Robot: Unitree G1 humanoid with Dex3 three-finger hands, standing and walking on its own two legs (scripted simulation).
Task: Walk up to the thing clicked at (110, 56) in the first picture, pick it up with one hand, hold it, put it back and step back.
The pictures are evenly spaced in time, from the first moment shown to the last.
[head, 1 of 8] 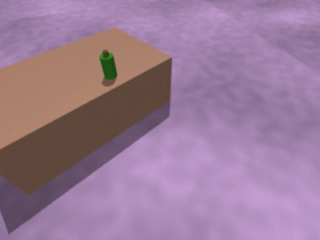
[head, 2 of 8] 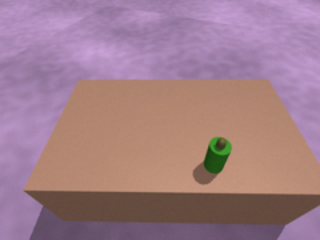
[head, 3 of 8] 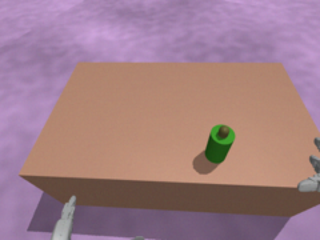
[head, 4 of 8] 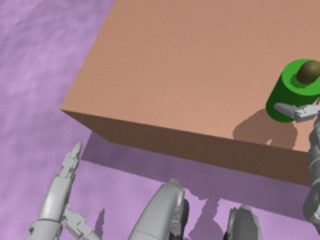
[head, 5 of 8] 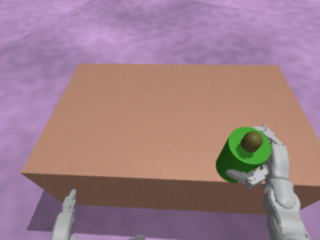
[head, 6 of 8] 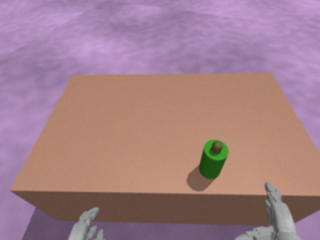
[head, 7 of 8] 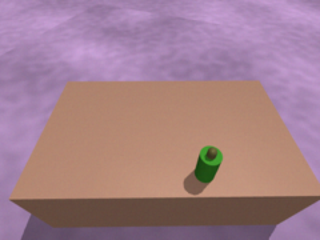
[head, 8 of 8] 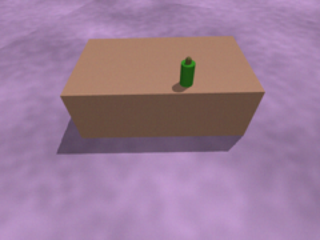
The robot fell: no
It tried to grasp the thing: yes
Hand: right
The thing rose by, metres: 0.26
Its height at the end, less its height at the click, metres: +0.00
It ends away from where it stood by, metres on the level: 0.03
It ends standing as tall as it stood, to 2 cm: yes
